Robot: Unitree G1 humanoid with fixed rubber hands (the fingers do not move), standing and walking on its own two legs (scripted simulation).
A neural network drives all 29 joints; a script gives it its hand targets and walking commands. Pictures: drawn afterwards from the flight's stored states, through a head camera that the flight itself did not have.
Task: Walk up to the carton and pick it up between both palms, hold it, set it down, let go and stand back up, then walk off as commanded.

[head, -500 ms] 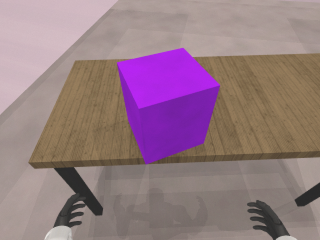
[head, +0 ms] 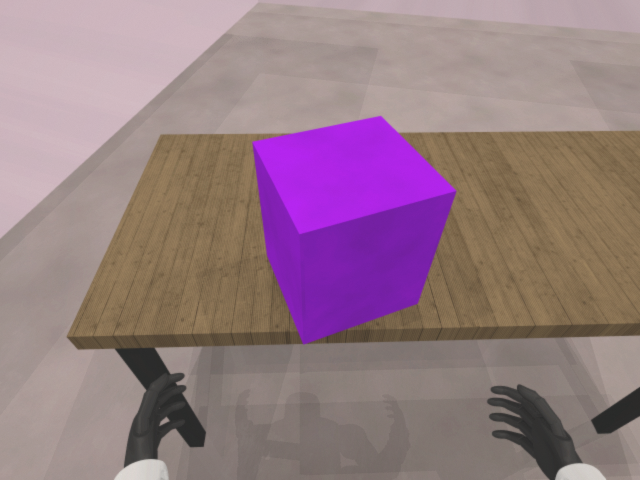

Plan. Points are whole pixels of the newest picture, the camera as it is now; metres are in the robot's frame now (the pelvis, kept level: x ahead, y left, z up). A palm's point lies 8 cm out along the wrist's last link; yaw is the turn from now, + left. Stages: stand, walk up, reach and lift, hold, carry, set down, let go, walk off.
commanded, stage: reach and lift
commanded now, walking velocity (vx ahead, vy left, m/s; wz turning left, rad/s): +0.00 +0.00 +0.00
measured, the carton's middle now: (342, 229) +0.47 +0.01 +0.04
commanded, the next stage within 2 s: none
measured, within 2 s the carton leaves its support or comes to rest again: neither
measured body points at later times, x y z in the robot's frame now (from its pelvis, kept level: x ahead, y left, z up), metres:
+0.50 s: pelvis -0.01 -0.02 +0.00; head -0.04 -0.02 +0.45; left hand +0.18 +0.17 +0.04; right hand +0.22 -0.29 +0.00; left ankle +0.01 +0.15 -0.75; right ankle +0.01 -0.12 -0.75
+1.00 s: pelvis +0.00 -0.02 +0.00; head +0.00 -0.02 +0.45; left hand +0.23 +0.17 +0.08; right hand +0.29 -0.28 +0.04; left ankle +0.01 +0.15 -0.75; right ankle +0.01 -0.12 -0.75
